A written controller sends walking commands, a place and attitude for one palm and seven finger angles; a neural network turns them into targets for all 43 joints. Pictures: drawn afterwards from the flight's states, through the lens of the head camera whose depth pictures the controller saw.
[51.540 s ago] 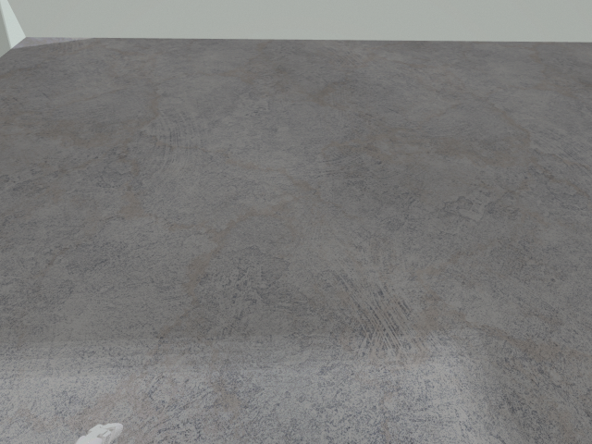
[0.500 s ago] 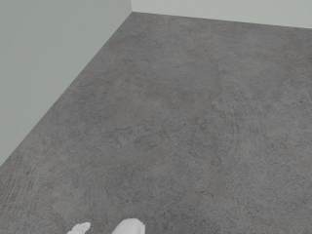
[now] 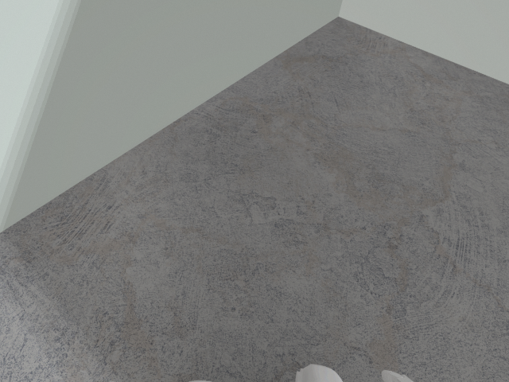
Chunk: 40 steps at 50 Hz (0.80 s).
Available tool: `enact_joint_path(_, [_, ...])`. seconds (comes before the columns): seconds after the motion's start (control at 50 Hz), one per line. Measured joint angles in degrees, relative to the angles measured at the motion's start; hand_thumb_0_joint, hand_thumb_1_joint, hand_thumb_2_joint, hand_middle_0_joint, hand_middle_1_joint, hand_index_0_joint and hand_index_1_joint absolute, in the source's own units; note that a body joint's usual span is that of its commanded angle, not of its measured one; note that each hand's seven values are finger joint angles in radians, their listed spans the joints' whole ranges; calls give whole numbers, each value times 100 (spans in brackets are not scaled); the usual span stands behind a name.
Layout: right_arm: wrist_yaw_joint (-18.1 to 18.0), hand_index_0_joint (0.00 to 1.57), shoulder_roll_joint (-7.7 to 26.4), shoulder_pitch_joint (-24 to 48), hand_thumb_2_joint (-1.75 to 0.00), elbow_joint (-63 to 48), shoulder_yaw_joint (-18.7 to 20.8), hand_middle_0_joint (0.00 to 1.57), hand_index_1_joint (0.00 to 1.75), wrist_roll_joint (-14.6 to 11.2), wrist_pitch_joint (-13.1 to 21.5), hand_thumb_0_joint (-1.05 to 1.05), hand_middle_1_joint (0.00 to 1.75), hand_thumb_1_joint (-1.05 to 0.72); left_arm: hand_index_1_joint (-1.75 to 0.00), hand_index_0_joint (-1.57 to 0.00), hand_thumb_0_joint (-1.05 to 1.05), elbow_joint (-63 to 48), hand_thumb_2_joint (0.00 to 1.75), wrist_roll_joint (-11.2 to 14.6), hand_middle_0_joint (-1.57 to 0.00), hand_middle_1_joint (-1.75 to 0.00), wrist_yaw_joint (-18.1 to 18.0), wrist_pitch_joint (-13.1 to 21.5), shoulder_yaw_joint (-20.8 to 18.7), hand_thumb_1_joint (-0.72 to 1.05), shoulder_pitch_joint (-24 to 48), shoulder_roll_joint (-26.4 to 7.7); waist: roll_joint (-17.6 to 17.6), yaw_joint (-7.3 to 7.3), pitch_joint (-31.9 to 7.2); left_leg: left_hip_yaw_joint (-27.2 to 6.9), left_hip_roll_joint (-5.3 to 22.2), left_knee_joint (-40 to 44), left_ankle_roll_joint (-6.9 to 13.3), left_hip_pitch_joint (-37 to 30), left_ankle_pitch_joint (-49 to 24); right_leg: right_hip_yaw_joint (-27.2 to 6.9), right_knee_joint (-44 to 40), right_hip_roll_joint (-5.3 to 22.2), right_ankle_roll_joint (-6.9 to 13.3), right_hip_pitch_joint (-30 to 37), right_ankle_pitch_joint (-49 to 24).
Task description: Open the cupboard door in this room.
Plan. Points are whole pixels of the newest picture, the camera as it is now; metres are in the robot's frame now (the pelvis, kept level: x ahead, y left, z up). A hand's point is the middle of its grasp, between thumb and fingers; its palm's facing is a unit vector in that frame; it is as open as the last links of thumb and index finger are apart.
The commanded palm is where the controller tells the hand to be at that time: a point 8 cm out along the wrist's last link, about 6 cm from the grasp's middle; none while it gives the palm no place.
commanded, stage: turn to face it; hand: left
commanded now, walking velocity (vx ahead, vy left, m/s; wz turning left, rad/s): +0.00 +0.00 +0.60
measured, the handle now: out of the picture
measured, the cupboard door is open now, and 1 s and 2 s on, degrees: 41 41 41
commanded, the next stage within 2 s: none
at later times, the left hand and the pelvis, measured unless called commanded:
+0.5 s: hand out of the picture +0.02 +0.15 -0.15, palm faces +0.31 -0.92 -0.24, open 7.3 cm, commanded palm none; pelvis +0.00 -0.05 +0.01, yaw +19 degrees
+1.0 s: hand out of the picture -0.03 +0.22 -0.16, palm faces +0.56 -0.79 -0.24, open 7.3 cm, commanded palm none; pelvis +0.00 -0.02 +0.01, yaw +34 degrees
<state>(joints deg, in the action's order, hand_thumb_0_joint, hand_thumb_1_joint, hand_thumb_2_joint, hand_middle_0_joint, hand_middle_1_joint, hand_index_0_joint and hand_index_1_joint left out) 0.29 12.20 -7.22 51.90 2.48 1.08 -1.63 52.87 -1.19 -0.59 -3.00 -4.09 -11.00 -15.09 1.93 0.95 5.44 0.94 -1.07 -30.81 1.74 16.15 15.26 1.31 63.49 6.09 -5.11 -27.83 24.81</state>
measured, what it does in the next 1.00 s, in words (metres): steps on the spot, turning left: right foot, then left foot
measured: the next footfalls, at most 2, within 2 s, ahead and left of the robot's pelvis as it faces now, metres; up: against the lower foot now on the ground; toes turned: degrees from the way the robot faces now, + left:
right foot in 0.20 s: +0.06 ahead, -0.15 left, +0.00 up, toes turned +4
left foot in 0.64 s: -0.02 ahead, +0.08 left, +0.00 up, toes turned +30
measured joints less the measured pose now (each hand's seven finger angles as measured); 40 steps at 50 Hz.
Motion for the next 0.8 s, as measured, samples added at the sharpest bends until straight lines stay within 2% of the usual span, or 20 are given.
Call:
enact_joint_path(0.12, [31,21,-11,-249,-89,102,35,20,30,32,-75,1,30,-91,-30,-20,1,-223,90,19,-19,-30,5,50,55,91,295,124,-182,-149,-32,-373,-35,137,-118,-2,-134,-107,-1257,-171,9,293,-42])
enact_joint_path(0.16, [34,21,10,-313,-89,123,71,20,30,35,-116,1,30,-91,-30,-20,0,-278,90,34,-19,-30,5,87,79,91,353,179,-263,-215,-35,-509,-47,27,-189,80,-101,-73,-1877,-280,45,563,-127])
enact_joint_path(0.2, [35,21,36,-400,-89,133,116,20,30,5,-153,1,30,-91,-30,-20,0,-354,90,41,-20,-30,8,173,112,91,347,212,-300,-248,-73,-637,-108,-209,-284,230,-4,-7,-2808,-348,89,991,-578])
enact_joint_path(0.24, [34,21,123,-395,-89,191,192,20,30,-36,-200,1,30,-91,-30,-20,0,-357,90,-1,-20,-30,-28,269,151,91,361,326,-443,-272,-12,-678,-124,-998,-299,529,708,158,-2854,-370,362,1052,-690])
enact_joint_path(0.28, [54,21,199,-408,-89,236,252,20,30,-32,-262,1,30,-91,-30,-21,0,-356,90,-10,-20,-30,-52,286,221,91,318,429,-471,-314,30,-517,-192,-2288,-321,926,1206,343,-2859,-251,535,1162,-638])
enact_joint_path(0.32, [92,21,242,-393,-89,291,286,20,30,-21,-319,1,30,-91,-30,-21,0,-338,90,4,-20,-30,-75,271,245,91,218,505,-435,-321,30,-308,-121,-3274,-395,1199,1068,480,-3055,-157,575,1322,-687])
enact_joint_path(0.38, [136,20,248,-359,-89,315,295,20,29,-26,-350,1,30,-91,-30,-21,0,-274,90,13,-20,-30,-79,266,273,91,68,562,-339,-356,11,-148,60,-3757,-506,1328,736,693,-3360,-58,569,1501,-813])
enact_joint_path(0.44, [151,20,218,-323,-89,327,285,19,29,-36,-363,1,30,-91,-30,-21,0,-223,90,11,-20,-30,-102,282,248,91,-27,579,-234,-341,16,-66,210,-3407,-578,1203,705,939,-3517,34,559,1603,-857])
enact_joint_path(0.54, [153,20,166,-146,-90,341,226,19,29,-53,-352,1,30,-91,-30,-21,0,-167,90,-42,-20,-30,-72,311,190,92,-122,449,-85,-179,96,190,308,-2081,-567,706,1022,1327,-3370,234,470,1618,-734])
enact_joint_path(0.58, [154,20,140,-50,-90,295,192,19,29,-65,-306,1,30,-91,-30,-21,0,-133,90,-58,-20,-30,-54,303,152,92,-169,367,-13,-107,124,328,283,-1464,-513,458,1017,1460,-3169,345,398,1568,-619])
enact_joint_path(0.62, [165,20,129,18,-90,202,161,19,29,-65,-226,1,30,-91,-30,-21,0,-87,90,-40,-20,-30,-31,278,105,92,-252,271,46,-72,107,441,229,-630,-436,116,544,1576,-2828,476,293,1465,-434])
enact_joint_path(0.64, [170,20,134,37,-90,149,156,19,29,-53,-158,1,30,-91,-30,-21,0,-67,90,-15,-20,-30,-16,245,78,91,-304,219,59,-75,65,436,197,-361,-216,25,313,1567,-2514,544,235,1324,-314])
enact_joint_path(0.66, [153,20,92,80,-90,118,156,19,29,-42,-101,1,30,-91,-30,-21,0,-14,90,6,-20,-30,-16,173,49,91,-286,142,141,-73,76,416,120,-484,-40,106,342,1323,-2017,570,156,1112,113])
enact_joint_path(0.7, [111,20,20,112,-89,61,107,19,29,-28,-24,1,30,-91,-30,-21,0,72,90,-2,-20,-30,-45,2,14,91,-218,27,204,-33,99,356,68,-603,112,142,443,748,-965,387,97,664,611])
enact_joint_path(0.74, [41,20,-33,65,-89,28,65,20,29,-14,19,1,30,-91,-30,-20,1,137,90,-7,-20,-30,-56,-71,-20,91,-133,-23,175,-35,67,249,53,-422,127,63,367,415,-228,206,47,309,487])
enact_joint_path(0.8, [-18,21,-65,-30,-89,54,21,20,30,-19,36,0,30,-91,-30,-20,1,115,90,-1,-19,-30,-18,-61,-27,91,0,-36,108,-23,25,105,3,10,134,-121,109,114,246,77,-17,-34,-38])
